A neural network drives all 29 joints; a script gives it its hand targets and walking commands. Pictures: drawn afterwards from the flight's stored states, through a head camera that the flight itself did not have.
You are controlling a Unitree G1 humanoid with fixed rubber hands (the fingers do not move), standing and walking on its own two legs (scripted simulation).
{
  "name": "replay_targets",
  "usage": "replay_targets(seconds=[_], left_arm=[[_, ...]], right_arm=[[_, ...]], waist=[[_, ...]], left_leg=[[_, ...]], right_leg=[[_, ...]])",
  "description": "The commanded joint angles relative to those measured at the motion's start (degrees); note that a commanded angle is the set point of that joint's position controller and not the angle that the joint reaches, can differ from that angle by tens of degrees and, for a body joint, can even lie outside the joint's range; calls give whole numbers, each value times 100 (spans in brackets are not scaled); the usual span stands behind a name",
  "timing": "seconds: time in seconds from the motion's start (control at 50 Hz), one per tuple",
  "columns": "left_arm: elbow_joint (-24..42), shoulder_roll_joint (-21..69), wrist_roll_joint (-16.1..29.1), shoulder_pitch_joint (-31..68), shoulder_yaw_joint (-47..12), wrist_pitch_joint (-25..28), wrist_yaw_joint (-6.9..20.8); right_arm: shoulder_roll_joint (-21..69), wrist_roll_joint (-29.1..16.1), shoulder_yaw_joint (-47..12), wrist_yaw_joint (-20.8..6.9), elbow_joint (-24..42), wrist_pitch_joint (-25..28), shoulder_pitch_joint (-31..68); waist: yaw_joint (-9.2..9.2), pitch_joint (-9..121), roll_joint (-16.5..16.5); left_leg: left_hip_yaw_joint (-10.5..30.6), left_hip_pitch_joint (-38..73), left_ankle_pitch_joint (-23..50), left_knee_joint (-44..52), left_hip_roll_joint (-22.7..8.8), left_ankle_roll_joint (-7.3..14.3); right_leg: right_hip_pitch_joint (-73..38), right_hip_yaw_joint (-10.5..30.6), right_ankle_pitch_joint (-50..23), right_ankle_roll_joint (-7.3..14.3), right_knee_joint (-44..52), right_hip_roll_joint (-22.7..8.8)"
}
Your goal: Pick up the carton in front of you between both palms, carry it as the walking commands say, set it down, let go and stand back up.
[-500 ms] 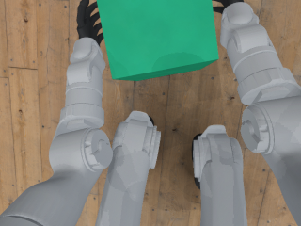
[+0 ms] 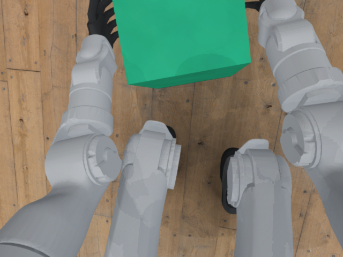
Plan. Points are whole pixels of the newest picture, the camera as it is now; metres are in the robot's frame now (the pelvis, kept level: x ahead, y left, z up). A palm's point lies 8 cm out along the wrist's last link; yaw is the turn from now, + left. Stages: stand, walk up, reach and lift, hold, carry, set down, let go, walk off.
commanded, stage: set down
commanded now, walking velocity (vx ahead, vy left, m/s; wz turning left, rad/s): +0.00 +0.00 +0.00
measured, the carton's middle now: (184, 34) +0.51 +0.09 -0.25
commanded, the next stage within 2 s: let go in 1.58 s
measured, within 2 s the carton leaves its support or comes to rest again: neither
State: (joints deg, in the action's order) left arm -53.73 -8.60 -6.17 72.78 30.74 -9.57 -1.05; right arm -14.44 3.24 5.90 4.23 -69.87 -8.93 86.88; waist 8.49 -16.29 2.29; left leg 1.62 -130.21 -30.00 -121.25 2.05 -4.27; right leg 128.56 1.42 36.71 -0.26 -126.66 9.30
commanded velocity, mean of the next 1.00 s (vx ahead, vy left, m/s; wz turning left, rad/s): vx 0.00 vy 0.00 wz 0.00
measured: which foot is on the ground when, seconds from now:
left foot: down 0.00-1.00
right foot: down 0.00-1.00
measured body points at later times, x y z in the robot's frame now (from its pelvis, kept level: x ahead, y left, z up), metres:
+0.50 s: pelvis -0.01 +0.01 -0.01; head +0.37 +0.01 +0.23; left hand +0.47 +0.28 -0.20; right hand +0.57 -0.10 -0.20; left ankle +0.13 +0.13 -0.34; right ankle +0.09 -0.10 -0.34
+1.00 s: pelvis +0.00 +0.01 +0.07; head +0.33 +0.04 +0.38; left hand +0.48 +0.28 -0.04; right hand +0.60 -0.08 -0.04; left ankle +0.13 +0.13 -0.34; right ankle +0.09 -0.10 -0.34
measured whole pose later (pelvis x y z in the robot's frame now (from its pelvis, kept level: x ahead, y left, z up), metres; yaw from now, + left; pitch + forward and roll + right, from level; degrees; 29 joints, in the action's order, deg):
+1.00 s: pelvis +0.00 +0.01 +0.07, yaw +1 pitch +44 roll +0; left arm -48.3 -11.4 7.9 65.9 18.1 -7.7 -7.8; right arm -22.8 -3.4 4.6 2.5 -63.6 -9.8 80.7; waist 9.4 -4.0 2.2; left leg 0.3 -124.0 -25.9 -106.1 1.8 -0.8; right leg 120.5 0.8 34.0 -0.2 -110.8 3.3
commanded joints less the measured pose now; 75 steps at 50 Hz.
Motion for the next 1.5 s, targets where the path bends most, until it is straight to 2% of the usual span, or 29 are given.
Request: replay_targets(seconds=[0.0,0.1,0.2,0.24,0.28,0.3,0.32,0.36,0.42,0.5,0.6,0.66,0.72,0.8,0.9,0.98,1.06,1.18,1.34,1.48], left_arm=[[209,3329,196,3022,-1397,102,1096],[36,3049,54,2847,-1125,112,1070],[-201,2504,-43,2495,-754,229,909],[-417,1410,-61,1973,-376,381,635],[-661,-576,13,1315,-8,656,100],[-744,-1185,185,1206,19,793,-130],[-781,-1405,388,1257,-55,884,-261],[-802,-1605,741,1357,-264,1017,-370],[-705,-1616,1211,1508,-713,1136,-378],[-387,-1657,1711,1569,-1117,1141,-392],[305,-1756,2043,1247,-1333,918,-553],[880,-1673,2094,1024,-1431,684,-688],[1157,-1499,1937,862,-1428,410,-776],[1051,-1121,1645,714,-1375,281,-772],[1050,-881,1412,558,-1276,304,-692],[1210,-926,1336,366,-1144,274,-643],[1509,-1051,1363,137,-1054,187,-598],[1889,-1126,1438,-203,-1020,9,-471],[1925,-976,1308,-568,-969,-28,-306],[1906,-841,1067,-798,-862,75,-229]], right_arm=[[3822,-109,-635,-1048,503,189,2078],[3518,37,-497,-1056,412,162,1966],[2809,-1,-519,-930,493,240,2021],[1547,-29,-395,-677,516,321,1805],[-477,-146,-293,-205,573,421,1468],[-1034,-310,-363,-19,600,440,1506],[-1151,-484,-486,62,584,433,1586],[-1184,-763,-722,78,621,447,1712],[-1052,-1153,-1101,-3,820,498,1834],[-1204,-1467,-1310,-35,1230,519,1961],[-1564,-1373,-1093,69,1647,359,1757],[-1608,-1278,-901,133,2047,174,1659],[-1624,-1118,-649,122,2003,-42,1451],[-1507,-881,-285,-23,1391,-89,1043],[-1413,-677,-50,-160,1046,17,795],[-1370,-602,-30,-187,1216,12,766],[-1336,-577,-93,-190,1677,-90,776],[-1228,-511,-116,-216,2253,-308,619],[-1119,-321,127,-318,2185,-349,105],[-1025,-187,299,-425,2059,-223,-238]], waist=[[221,4594,597],[186,4344,606],[295,4425,628],[345,4521,578],[405,4663,469],[465,4836,453],[503,4988,498],[564,5160,586],[652,5456,704],[640,6346,758],[519,7639,772],[467,8334,663],[417,8025,502],[305,6855,227],[264,6747,126],[361,7187,299],[448,7850,599],[455,8365,916],[349,8037,729],[346,7813,546]], left_leg=[[-423,2310,1582,526,280,309],[-414,2149,1431,518,257,321],[-508,2217,1486,474,163,251],[-554,2318,1534,452,66,179],[-562,2497,1579,459,-53,122],[-547,2624,1663,462,-101,116],[-532,2721,1751,456,-138,129],[-501,2783,1928,436,-205,164],[-450,2900,2288,423,-265,225],[-400,3525,2716,454,-249,239],[-460,4569,2837,666,-124,199],[-512,5249,2737,936,-30,199],[-498,5267,2298,1316,16,201],[-475,4704,1831,1706,12,130],[-506,4580,1910,2102,28,73],[-579,4681,2069,2449,58,71],[-657,4893,2341,2794,100,101],[-727,5141,2649,3367,152,140],[-685,5677,2909,4210,169,88],[-623,6348,3145,5011,141,67]], right_leg=[[-1377,62,-1304,176,1334,-36],[-1395,119,-1211,185,1344,-79],[-1663,144,-1313,73,1319,-150],[-1880,152,-1366,5,1322,-256],[-2102,170,-1370,-81,1358,-425],[-2196,214,-1389,-118,1346,-490],[-2275,254,-1426,-140,1313,-534],[-2327,291,-1556,-153,1236,-607],[-2431,316,-1839,-153,1099,-659],[-2862,200,-1996,-107,970,-674],[-3406,-116,-1773,-50,1032,-589],[-3602,-315,-1521,10,1258,-490],[-3358,-393,-1063,89,1620,-457],[-2547,-351,-645,144,2050,-476],[-2484,-278,-790,150,2530,-445],[-2981,-272,-1003,97,2896,-414],[-3761,-286,-1344,32,3238,-373],[-4789,-283,-1841,-30,3801,-340],[-5211,-223,-2185,-42,4675,-345],[-5670,-145,-2433,-49,5507,-373]])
